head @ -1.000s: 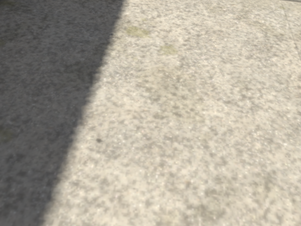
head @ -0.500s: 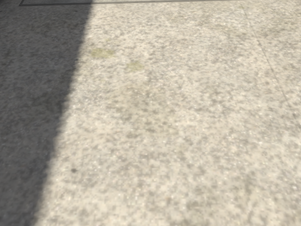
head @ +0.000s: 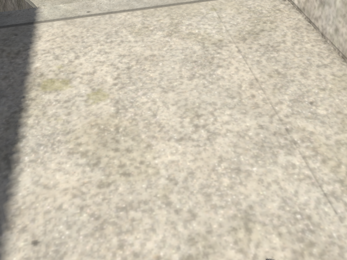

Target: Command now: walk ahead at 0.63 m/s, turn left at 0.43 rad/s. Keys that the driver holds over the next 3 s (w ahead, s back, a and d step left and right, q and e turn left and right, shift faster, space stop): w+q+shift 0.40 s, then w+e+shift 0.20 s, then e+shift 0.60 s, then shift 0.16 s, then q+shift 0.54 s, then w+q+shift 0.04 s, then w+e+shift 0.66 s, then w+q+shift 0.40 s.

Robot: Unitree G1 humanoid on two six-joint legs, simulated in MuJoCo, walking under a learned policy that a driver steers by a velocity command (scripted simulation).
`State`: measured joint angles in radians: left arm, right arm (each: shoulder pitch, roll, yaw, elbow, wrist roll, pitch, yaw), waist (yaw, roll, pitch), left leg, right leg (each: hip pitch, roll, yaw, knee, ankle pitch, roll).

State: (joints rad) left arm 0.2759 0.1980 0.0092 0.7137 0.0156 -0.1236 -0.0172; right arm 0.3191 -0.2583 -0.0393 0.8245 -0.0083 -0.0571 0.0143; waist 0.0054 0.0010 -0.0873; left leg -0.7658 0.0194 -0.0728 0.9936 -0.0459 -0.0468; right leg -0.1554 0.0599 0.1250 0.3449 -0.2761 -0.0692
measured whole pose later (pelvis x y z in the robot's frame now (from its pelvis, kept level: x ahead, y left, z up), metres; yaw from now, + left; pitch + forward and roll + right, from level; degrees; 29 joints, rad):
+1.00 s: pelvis +0.74 +0.30 -0.01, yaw +3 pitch +2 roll +0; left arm 0.30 0.31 0.06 0.71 -0.03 -0.02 0.02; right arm -0.03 -0.28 0.01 0.53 -0.02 -0.09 -0.02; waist 0.07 0.02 0.08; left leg -0.68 0.01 -0.22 0.81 -0.18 -0.09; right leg -0.28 0.20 0.16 0.42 -0.14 -0.12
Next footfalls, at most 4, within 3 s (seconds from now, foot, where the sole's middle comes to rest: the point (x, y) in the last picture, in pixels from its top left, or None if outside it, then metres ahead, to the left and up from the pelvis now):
0.24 left None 0.29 0.21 -0.78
0.72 right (126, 197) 0.81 0.26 -0.78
1.12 left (95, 159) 1.02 0.44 -0.78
1.52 right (137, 183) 0.87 0.22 -0.78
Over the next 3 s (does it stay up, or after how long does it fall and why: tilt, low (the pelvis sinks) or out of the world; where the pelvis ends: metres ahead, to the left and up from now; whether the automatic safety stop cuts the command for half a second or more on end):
stays up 1.63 0.25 -0.05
